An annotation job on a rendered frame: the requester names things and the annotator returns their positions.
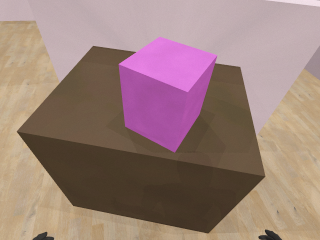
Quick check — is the robot right hand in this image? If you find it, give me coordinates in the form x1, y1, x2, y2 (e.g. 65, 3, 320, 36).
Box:
258, 229, 282, 240

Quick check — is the carton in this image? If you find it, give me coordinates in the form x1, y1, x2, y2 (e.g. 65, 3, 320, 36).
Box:
118, 37, 218, 153

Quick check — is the pedestal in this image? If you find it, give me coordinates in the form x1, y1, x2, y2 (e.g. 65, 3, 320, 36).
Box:
16, 46, 265, 234

